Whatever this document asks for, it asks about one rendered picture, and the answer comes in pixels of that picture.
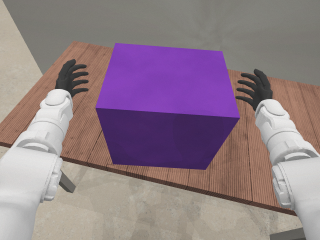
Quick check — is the carton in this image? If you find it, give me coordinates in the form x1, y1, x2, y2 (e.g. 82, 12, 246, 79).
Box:
95, 43, 240, 170

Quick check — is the left robot forearm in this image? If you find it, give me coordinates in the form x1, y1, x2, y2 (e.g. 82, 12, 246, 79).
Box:
0, 89, 73, 171

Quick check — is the robot left upper arm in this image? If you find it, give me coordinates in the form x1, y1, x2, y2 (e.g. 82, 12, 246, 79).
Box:
0, 146, 63, 240

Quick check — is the robot right upper arm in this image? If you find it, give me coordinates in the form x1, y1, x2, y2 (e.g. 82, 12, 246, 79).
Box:
271, 157, 320, 240

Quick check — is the robot left hand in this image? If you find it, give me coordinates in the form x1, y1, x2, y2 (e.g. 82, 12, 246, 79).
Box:
55, 59, 89, 98

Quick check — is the table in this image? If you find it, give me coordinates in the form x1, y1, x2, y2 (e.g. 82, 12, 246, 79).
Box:
0, 41, 320, 240

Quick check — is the right robot forearm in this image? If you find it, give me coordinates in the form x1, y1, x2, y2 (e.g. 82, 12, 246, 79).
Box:
254, 99, 320, 166

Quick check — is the robot right hand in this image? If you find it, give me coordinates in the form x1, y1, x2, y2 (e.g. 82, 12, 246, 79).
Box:
235, 69, 273, 112

